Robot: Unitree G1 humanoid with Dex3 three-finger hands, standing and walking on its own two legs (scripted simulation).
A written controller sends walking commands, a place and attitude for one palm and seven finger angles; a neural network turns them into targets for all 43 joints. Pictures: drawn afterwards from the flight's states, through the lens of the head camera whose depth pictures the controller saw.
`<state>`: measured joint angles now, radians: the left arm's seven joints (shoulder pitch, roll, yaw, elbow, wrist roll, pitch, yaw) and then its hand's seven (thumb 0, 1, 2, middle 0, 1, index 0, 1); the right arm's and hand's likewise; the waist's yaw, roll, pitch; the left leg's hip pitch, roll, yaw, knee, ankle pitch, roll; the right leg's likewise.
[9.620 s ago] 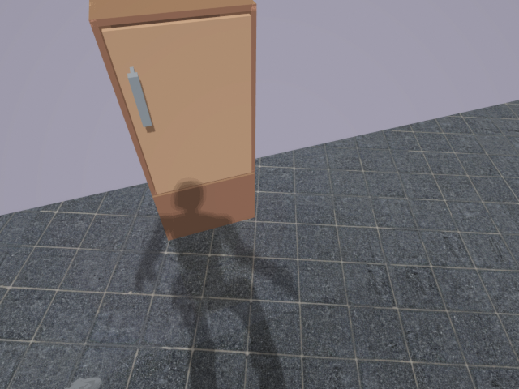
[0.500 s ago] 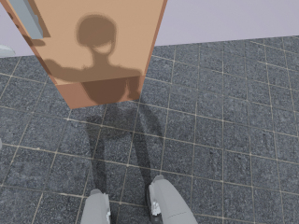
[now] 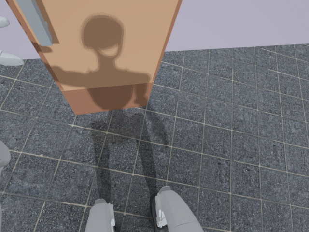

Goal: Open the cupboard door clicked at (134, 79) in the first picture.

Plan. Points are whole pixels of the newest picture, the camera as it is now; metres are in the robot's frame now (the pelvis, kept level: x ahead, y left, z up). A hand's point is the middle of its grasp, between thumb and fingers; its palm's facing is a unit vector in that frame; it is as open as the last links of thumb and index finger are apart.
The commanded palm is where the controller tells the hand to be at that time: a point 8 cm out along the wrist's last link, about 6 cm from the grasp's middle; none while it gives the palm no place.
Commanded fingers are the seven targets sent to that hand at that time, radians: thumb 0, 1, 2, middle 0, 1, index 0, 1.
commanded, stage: move the hooked fingers beside the handle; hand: left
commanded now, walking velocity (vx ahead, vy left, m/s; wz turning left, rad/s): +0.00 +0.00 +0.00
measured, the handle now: (33, 8) +0.62 +0.20 +0.08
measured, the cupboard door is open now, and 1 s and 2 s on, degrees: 0 0 0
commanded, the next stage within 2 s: slide the fingers in behind the handle in 0.32 s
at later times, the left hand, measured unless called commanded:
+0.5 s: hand out of the picture +0.54 +0.26 +0.08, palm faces +0.07 -1.00 -0.03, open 14.0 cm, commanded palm +0.53 +0.29 +0.07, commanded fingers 0.00 -0.50 0.30 -0.30 -1.20 -0.30 -1.20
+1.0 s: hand (19, 32) +0.55 +0.23 +0.08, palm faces +0.07 -1.00 -0.02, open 14.0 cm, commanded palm +0.53 +0.26 +0.07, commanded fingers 0.00 -0.50 0.30 -0.30 -1.20 -0.30 -1.20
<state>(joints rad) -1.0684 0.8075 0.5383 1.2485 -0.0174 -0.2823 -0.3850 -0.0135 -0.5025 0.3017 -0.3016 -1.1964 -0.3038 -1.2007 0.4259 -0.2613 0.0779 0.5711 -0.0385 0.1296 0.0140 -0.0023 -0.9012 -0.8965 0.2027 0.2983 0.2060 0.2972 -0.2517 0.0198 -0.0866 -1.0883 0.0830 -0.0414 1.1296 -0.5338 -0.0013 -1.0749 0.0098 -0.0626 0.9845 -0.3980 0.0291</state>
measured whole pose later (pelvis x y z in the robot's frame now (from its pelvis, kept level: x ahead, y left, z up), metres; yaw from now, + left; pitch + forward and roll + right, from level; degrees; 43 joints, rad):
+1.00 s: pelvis -0.01 +0.00 +0.00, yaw +0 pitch +27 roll -5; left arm -1.10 0.73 0.50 1.26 0.00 -0.32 -0.28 -0.01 -0.50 0.30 -0.30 -1.20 -0.30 -1.20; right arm 0.43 -0.26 0.08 0.59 -0.05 0.10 0.02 0.00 -0.90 -0.90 0.20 0.30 0.21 0.30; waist -0.26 0.03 -0.09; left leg -1.11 0.08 -0.03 1.15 -0.53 0.00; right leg -1.10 0.01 -0.05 1.02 -0.39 0.03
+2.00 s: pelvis -0.01 -0.01 -0.01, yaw +0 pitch +27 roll -4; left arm -1.09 0.63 0.48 1.26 0.01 -0.37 -0.18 -0.01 -0.50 0.30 -0.30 -1.20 -0.30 -1.20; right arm 0.42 -0.25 0.06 0.59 -0.06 0.08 0.03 0.00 -0.90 -0.90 0.20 0.30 0.20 0.30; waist -0.26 0.04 -0.09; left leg -1.10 0.08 -0.03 1.15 -0.53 -0.01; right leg -1.11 0.00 -0.04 1.04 -0.41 0.02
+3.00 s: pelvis -0.01 -0.01 -0.01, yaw +1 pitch +28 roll -4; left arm -1.13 0.61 0.46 1.27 0.02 -0.36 -0.15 0.00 0.66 0.82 -0.33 -1.31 -0.33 -1.35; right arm 0.42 -0.26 0.05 0.60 -0.07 0.08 0.03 0.00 -0.90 -0.90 0.20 0.30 0.20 0.30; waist -0.26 0.04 -0.10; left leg -1.11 0.07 -0.04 1.16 -0.53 -0.02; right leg -1.12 0.00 -0.05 1.06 -0.42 0.01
